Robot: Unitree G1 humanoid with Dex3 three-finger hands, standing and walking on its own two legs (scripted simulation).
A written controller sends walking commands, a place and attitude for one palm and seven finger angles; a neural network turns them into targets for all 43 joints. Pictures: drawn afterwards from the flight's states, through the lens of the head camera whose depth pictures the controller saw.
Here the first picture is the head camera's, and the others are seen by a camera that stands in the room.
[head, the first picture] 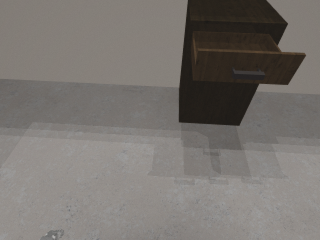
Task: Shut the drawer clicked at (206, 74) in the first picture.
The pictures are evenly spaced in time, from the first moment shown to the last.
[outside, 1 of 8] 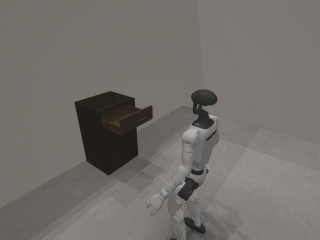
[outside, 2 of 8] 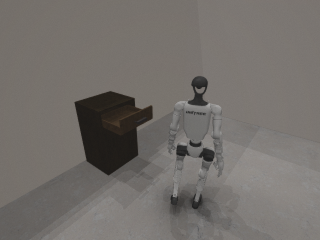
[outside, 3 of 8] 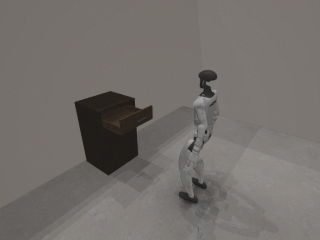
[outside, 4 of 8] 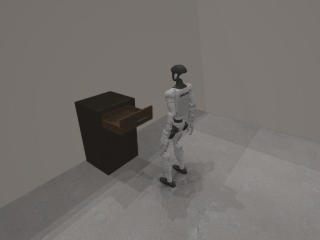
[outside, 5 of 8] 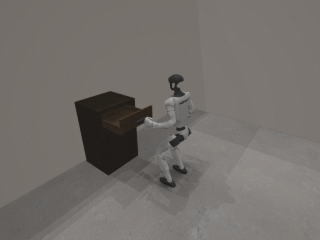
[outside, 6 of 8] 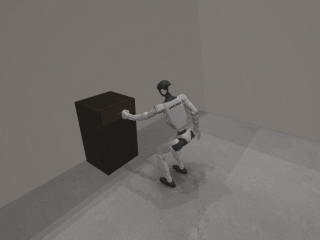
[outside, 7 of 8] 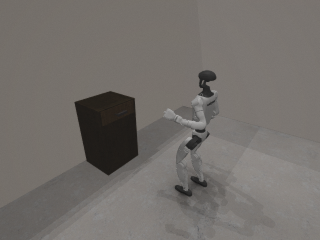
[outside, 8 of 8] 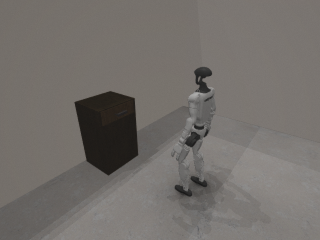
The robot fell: no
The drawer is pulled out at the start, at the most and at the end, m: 0.30 0.30 0.00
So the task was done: yes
